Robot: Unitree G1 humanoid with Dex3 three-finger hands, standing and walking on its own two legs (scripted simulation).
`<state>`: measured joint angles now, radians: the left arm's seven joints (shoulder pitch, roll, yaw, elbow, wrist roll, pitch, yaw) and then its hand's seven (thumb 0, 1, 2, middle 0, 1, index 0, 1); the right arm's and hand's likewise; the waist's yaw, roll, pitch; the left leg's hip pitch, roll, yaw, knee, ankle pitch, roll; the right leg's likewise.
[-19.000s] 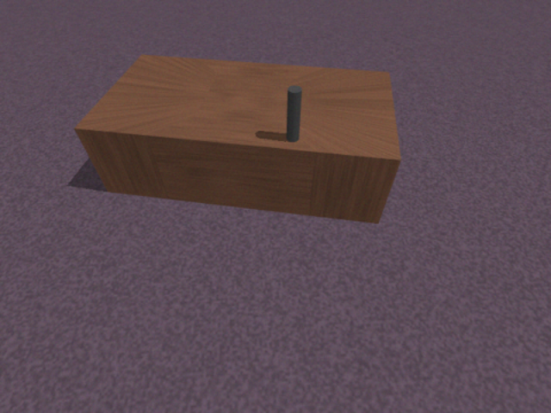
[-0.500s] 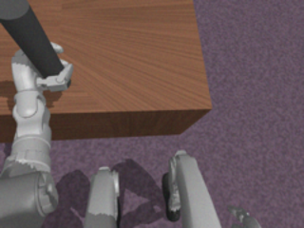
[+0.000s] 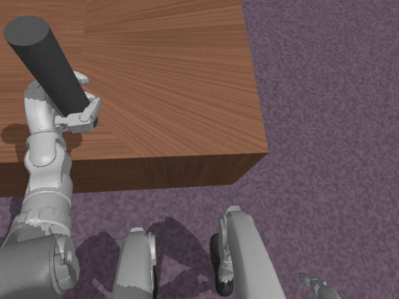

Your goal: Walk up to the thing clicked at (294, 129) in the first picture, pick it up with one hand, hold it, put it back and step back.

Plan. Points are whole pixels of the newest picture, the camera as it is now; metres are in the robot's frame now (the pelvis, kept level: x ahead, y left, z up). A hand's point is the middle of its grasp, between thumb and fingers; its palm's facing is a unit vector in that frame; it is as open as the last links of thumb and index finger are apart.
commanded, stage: settle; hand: left
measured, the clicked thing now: (62, 87) +0.50 +0.18 +0.05
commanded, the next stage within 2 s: lift in 0.16 s
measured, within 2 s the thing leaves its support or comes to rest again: neither
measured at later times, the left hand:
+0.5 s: hand (75, 99) +0.49 +0.17 +0.03, palm faces +0.12 -0.99 -0.06, open 7.0 cm
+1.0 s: hand (57, 96) +0.43 +0.15 +0.13, palm faces +0.13 -0.99 -0.04, open 7.0 cm
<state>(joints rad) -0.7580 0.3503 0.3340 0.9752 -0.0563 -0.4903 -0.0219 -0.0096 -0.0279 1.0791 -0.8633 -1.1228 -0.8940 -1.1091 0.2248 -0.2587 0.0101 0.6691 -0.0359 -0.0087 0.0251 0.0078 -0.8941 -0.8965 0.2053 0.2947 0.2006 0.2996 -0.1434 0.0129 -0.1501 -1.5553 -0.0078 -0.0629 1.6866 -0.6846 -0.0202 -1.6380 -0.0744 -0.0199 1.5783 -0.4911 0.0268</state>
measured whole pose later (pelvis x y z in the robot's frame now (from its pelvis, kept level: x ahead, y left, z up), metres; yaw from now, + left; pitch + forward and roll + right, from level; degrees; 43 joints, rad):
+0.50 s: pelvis +0.01 +0.00 +0.03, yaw +0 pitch +30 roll -2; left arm -0.68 0.32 0.31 0.91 -0.07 -0.49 -0.02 -0.01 -0.03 1.08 -0.86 -1.12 -0.90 -1.11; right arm 0.22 -0.25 0.00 0.68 -0.03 -0.01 0.03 0.01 -0.92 -0.90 0.20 0.29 0.20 0.30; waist -0.12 0.02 -0.15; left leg -1.44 0.00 -0.06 1.59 -0.68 -0.02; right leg -1.52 -0.07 -0.03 1.49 -0.49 0.02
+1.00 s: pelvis +0.03 -0.01 +0.10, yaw +0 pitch +20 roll -1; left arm -0.37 0.21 0.17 0.60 -0.12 -0.39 0.04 0.00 -0.05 1.11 -0.87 -1.13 -0.90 -1.11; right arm 0.21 -0.24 -0.01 0.67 0.01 -0.01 -0.01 0.01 -0.91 -0.90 0.20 0.29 0.20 0.30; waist -0.06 0.01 -0.12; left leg -1.04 0.02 -0.06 1.28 -0.60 -0.03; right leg -1.12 -0.05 -0.04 1.20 -0.43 0.02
